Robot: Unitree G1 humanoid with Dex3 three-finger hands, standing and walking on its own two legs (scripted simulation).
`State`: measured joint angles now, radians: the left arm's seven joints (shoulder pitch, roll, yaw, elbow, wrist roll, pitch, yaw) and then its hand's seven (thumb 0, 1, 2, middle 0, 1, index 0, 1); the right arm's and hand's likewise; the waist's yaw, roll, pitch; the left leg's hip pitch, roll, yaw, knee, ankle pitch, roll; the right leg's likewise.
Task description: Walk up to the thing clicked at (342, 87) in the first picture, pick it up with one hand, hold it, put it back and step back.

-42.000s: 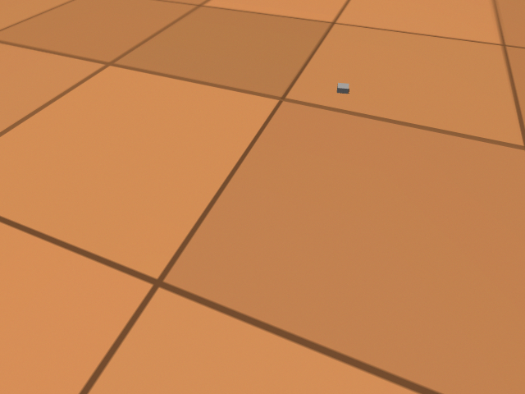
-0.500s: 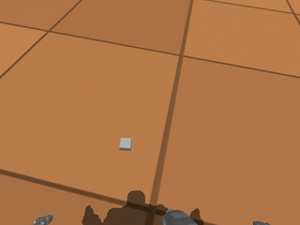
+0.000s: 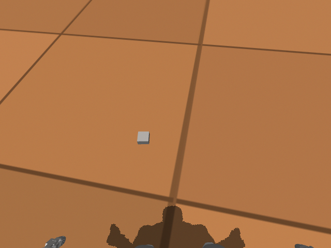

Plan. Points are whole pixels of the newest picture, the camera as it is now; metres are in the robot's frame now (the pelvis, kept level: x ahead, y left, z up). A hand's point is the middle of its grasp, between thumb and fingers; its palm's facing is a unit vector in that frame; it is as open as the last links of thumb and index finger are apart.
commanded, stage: step back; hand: left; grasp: from above
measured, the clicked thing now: (143, 137) +0.86 +0.21 -0.74
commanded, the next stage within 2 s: stand in 1.90 s
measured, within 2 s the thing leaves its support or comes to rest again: neither
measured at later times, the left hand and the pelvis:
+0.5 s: hand out of the picture -0.11 +0.22 -0.15, palm faces -0.03 -0.91 -0.42, open 7.4 cm; pelvis -0.18 -0.06 -0.01, yaw -2 degrees
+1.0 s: hand out of the picture -0.23 +0.23 -0.14, palm faces +0.10 -0.91 -0.40, open 7.4 cm; pelvis -0.26 -0.06 +0.00, yaw +4 degrees
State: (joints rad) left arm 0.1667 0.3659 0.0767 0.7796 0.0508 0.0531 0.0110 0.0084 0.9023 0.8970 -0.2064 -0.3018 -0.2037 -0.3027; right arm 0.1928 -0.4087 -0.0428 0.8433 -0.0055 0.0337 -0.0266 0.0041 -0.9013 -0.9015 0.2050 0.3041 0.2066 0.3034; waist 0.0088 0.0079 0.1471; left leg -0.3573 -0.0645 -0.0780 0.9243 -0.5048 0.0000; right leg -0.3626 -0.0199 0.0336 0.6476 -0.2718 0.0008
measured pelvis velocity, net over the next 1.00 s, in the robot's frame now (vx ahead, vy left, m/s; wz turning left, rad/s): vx -0.26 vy -0.06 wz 0.06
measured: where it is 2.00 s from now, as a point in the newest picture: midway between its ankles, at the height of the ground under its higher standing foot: outside the picture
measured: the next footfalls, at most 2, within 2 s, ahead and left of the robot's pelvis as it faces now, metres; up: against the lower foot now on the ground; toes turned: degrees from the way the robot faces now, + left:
left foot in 0.06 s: +0.00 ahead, +0.11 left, +0.00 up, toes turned -1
right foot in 0.42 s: -0.17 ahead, -0.16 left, +0.00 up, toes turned +3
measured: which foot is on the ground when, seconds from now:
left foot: up 0.00-0.04, down 0.06-0.44, up 0.46-0.74, down 0.76-1.00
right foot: down 0.00-0.08, up 0.10-0.40, down 0.42-1.00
